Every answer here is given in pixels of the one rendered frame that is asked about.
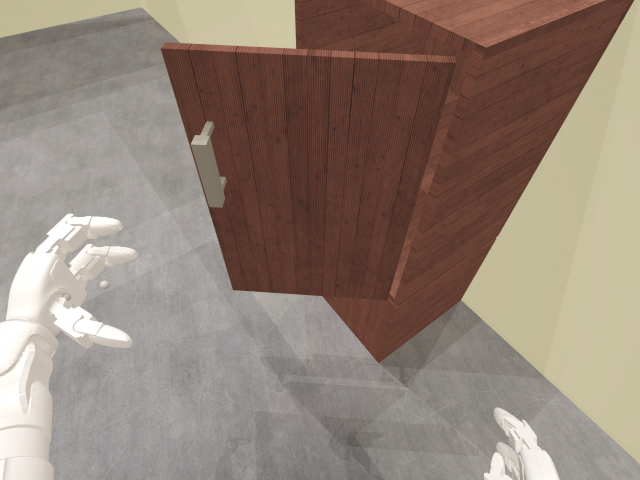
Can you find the right robot hand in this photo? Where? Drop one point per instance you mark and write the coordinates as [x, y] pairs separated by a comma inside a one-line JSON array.
[[530, 464]]

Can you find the handle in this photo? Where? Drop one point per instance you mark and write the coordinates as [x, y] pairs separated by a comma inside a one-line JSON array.
[[203, 152]]

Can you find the robot left forearm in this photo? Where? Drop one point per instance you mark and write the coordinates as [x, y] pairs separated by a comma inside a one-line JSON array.
[[26, 406]]

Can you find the left robot hand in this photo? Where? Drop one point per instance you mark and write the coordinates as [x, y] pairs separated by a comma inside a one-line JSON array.
[[43, 277]]

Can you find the cupboard door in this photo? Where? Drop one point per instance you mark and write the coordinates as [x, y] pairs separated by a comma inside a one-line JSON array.
[[324, 153]]

